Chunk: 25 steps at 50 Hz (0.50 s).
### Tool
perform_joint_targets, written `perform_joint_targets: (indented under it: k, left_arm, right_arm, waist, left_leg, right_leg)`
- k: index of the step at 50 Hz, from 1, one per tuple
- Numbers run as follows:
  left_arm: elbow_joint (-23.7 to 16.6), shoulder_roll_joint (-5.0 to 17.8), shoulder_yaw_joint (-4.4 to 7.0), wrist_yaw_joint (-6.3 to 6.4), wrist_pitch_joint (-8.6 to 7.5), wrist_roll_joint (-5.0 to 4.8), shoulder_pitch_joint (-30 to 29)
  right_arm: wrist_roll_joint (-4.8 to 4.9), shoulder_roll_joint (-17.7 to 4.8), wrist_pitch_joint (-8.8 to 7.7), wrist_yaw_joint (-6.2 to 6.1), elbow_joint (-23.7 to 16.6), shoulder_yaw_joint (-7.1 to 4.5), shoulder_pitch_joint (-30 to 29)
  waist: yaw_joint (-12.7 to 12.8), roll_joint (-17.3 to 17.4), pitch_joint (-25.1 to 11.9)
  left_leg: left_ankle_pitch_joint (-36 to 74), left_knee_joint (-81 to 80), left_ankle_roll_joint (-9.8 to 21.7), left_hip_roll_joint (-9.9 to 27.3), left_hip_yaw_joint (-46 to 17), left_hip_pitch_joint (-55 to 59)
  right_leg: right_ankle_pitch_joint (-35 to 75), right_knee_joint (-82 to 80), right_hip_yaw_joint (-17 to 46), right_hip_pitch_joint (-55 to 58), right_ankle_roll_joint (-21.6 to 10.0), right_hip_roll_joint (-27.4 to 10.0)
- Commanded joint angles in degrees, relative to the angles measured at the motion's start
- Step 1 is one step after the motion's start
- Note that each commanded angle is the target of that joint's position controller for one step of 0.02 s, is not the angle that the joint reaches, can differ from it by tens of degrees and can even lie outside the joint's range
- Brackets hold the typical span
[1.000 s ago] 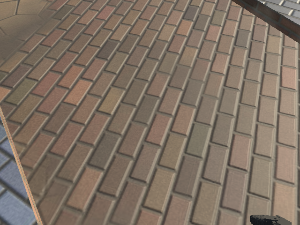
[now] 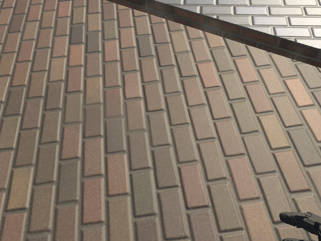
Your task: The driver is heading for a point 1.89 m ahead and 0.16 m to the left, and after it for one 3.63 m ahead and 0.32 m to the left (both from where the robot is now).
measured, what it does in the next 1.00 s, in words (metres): walks ahead: left foot, then right foot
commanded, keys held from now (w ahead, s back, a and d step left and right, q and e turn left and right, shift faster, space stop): no key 1.00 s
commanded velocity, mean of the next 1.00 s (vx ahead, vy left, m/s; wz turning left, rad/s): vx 0.03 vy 0.00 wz -0.10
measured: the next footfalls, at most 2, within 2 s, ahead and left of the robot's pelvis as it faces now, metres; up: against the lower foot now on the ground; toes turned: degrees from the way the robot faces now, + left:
left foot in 0.04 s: +0.18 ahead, +0.12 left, +0.00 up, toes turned -4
right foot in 0.34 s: +0.12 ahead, -0.13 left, +0.00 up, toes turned -1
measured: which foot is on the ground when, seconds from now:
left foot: up 0.00-0.02, down 0.04-1.00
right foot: down 0.00-0.06, up 0.08-0.32, down 0.34-1.00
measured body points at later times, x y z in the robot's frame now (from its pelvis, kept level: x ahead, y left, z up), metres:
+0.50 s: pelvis +0.10 +0.00 +0.00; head +0.11 -0.01 +0.45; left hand +0.23 +0.26 -0.12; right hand +0.20 -0.26 -0.14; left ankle +0.14 +0.12 -0.74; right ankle +0.08 -0.13 -0.74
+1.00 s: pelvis +0.12 -0.01 +0.00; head +0.13 -0.01 +0.45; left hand +0.22 +0.25 -0.14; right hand +0.20 -0.28 -0.14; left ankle +0.14 +0.12 -0.74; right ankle +0.08 -0.13 -0.74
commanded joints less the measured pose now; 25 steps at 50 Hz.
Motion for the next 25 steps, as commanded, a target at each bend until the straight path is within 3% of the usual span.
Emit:
perform_joint_targets:
  k: [1, 2, 3, 4, 5, 6, 7, 8, 9, 11, 12, 14, 16, 17, 18, 19, 20, 21, 25]
  left_arm:
    - [-4.1, 8.6, 2.01, 0.45, -0.69, -0.17, -3.0]
    - [-5.0, 7.1, 1.53, 0.21, -1.06, 0.48, -3.4]
    - [-6.0, 4.1, 0.59, -0.05, -1.42, 1.97, -0.3]
    - [-5.2, 3.4, 0.11, -0.10, -1.16, 0.98, 8.1]
    - [-3.5, 9.1, 1.40, -0.20, -0.41, 0.38, 8.0]
    - [-4.3, 10.5, 1.87, 0.00, 0.65, 0.01, 2.1]
    - [-4.4, 9.6, 1.73, 0.32, 1.75, 0.24, -0.5]
    - [-4.7, 8.7, 1.65, 0.58, 2.62, 0.75, -1.5]
    - [-4.7, 6.5, 1.05, 0.54, 3.08, 0.86, -1.4]
    - [-4.6, 3.3, -0.19, 0.51, 2.58, 1.12, -2.4]
    - [-4.6, 2.9, -0.57, 0.43, 2.14, 1.24, -3.5]
    - [-3.8, 3.9, -0.43, 0.19, 1.68, 1.06, -3.6]
    - [-3.1, 4.2, -0.40, -0.25, 1.74, 1.69, -4.1]
    - [-4.2, 5.7, -0.35, -0.27, 1.82, 2.53, -6.0]
    - [-5.5, 8.8, 0.06, -0.11, 2.04, 2.58, -8.1]
    - [-4.2, 9.2, 0.28, -0.45, 1.95, 2.33, -9.5]
    - [-4.7, 6.6, -0.26, -0.83, 1.55, 2.42, -10.6]
    - [-4.3, 5.5, -0.64, -0.93, 1.08, 2.67, -10.5]
    - [-3.0, 5.6, -0.69, -0.91, -0.50, 1.86, -9.2]
  right_arm:
    - [-0.76, -7.1, -1.87, -0.04, -2.4, -1.64, 2.0]
    - [-1.88, -9.1, -2.32, -0.33, -1.8, -2.01, 6.1]
    - [-3.18, -12.3, -2.24, -0.60, -1.2, -2.48, 11.9]
    - [-1.97, -10.6, -1.27, -0.26, 0.4, -2.14, 14.6]
    - [0.06, -7.8, -0.58, -0.08, -0.3, -1.30, 12.1]
    - [0.24, -5.5, 0.04, -0.16, -1.2, -0.46, 8.1]
    - [-0.24, -3.2, 0.59, -0.15, -1.2, 0.62, 5.2]
    - [-0.63, -2.3, 1.03, -0.13, -1.0, 1.11, 2.9]
    - [-1.14, -3.1, 1.51, -0.19, -0.3, 1.02, 1.8]
    - [-1.42, -4.6, 1.76, -0.69, 0.8, 0.69, 1.6]
    - [-1.26, -5.4, 1.80, -1.00, 1.3, 0.52, 2.5]
    - [-0.63, -6.3, 2.03, -1.50, 1.8, 0.53, 3.4]
    - [0.03, -5.1, 2.42, -1.56, 2.2, 1.28, 3.6]
    - [-0.17, -3.7, 2.30, -1.28, 2.8, 1.93, 5.0]
    - [-0.90, -3.8, 2.14, -0.81, 3.0, 2.04, 6.5]
    - [-0.79, -3.3, 2.24, -0.67, 3.2, 1.90, 7.2]
    - [-0.80, -4.6, 2.35, -0.82, 3.8, 1.78, 6.0]
    - [-0.54, -4.6, 2.47, -0.97, 4.2, 1.76, 5.9]
    - [-0.45, -4.2, 2.55, -1.29, 6.4, 1.88, 7.9]
  waist:
    - [-4.3, -10.0, -4.9]
    - [-5.6, -7.1, -9.5]
    - [-5.6, 3.5, -17.7]
    - [-3.5, 15.5, -25.5]
    - [-3.3, 8.2, -21.7]
    - [-3.8, 5.4, -14.1]
    - [-3.1, 2.8, -10.1]
    - [-2.1, 2.8, -7.2]
    - [-1.0, 4.7, -5.5]
    - [-1.4, 7.1, -5.1]
    - [-2.0, 7.1, -6.0]
    - [-1.6, 6.0, -8.1]
    - [-0.8, 4.5, -7.7]
    - [-1.4, 2.3, -6.9]
    - [-3.8, -2.4, -5.1]
    - [-5.9, -8.8, -3.5]
    - [-4.6, -7.5, -1.7]
    - [-4.4, -6.8, -0.9]
    - [-4.4, -4.7, -1.9]
  left_leg:
    - [3.9, -6.9, 2.5, -0.2, 1.4, 10.5]
    - [16.7, -7.0, 5.0, 4.1, -1.4, 21.0]
    - [42.4, -0.8, 11.3, 15.7, -12.0, 39.7]
    - [44.8, -1.8, 21.0, 26.6, -27.1, 48.5]
    - [27.0, -5.1, 20.2, 25.4, -27.8, 41.3]
    - [17.2, -6.7, 17.6, 21.9, -21.6, 34.3]
    - [10.0, -8.9, 15.7, 18.8, -17.2, 27.2]
    - [3.9, -11.0, 14.3, 16.7, -14.7, 20.7]
    - [0.4, -12.8, 13.0, 14.1, -11.4, 15.8]
    - [3.1, -13.5, 12.8, 11.9, -7.7, 13.3]
    - [5.0, -12.9, 13.0, 12.1, -7.3, 14.2]
    - [3.5, -11.7, 12.5, 12.7, -7.1, 15.4]
    - [-6.6, -11.0, 9.5, 11.0, -6.0, 13.1]
    - [-13.9, -10.7, 6.1, 9.6, -5.7, 10.6]
    - [-20.8, -8.8, 3.2, 6.4, -2.9, 9.5]
    - [-19.5, -7.9, 1.4, 3.2, 1.0, 14.1]
    - [-17.4, -6.3, 0.7, 3.3, 1.1, 16.0]
    - [-15.7, -5.5, 1.1, 3.3, 1.1, 16.3]
    - [-5.5, -3.3, 2.0, 3.6, 1.2, 17.2]
  right_leg:
    - [40.2, 5.3, 8.8, 1.8, -3.4, -10.7]
    - [39.4, 12.0, 7.3, -1.1, -1.4, -7.4]
    - [16.5, 26.8, 5.0, -13.2, 1.4, -1.9]
    - [-20.9, 41.0, 3.4, -22.8, 4.0, 4.1]
    - [-19.0, 47.5, 4.6, -24.8, 5.3, 0.7]
    - [-15.4, 49.1, 2.3, -27.3, 6.2, -0.9]
    - [-12.9, 46.3, 1.0, -26.2, 6.7, -2.7]
    - [-10.7, 41.2, 0.5, -23.0, 7.0, -4.5]
    - [-9.1, 34.9, -1.5, -18.7, 7.2, -5.1]
    - [-7.4, 24.1, -5.2, -13.0, 7.2, -5.0]
    - [-5.3, 19.8, -5.7, -11.1, 7.0, -5.1]
    - [4.1, 11.3, -6.7, -6.0, 6.4, -4.8]
    - [12.1, 2.6, -7.7, 0.0, 4.9, -4.1]
    - [15.7, 1.1, -4.1, 2.2, 3.5, -7.0]
    - [16.2, 0.3, -0.2, 0.5, 1.4, -10.9]
    - [3.9, 0.3, -0.8, -7.3, 0.0, -9.6]
    - [-0.5, -0.7, -1.8, -10.0, 0.5, -8.0]
    - [0.7, -1.0, -2.2, -10.6, 1.4, -7.7]
    - [14.9, 1.9, -3.3, -7.1, 2.4, -6.8]
Keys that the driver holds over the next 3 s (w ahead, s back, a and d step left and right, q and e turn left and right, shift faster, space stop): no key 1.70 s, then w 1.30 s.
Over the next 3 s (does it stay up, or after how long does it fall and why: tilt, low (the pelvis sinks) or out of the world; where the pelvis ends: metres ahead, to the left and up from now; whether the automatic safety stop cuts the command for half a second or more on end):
stays up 0.66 -0.12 0.00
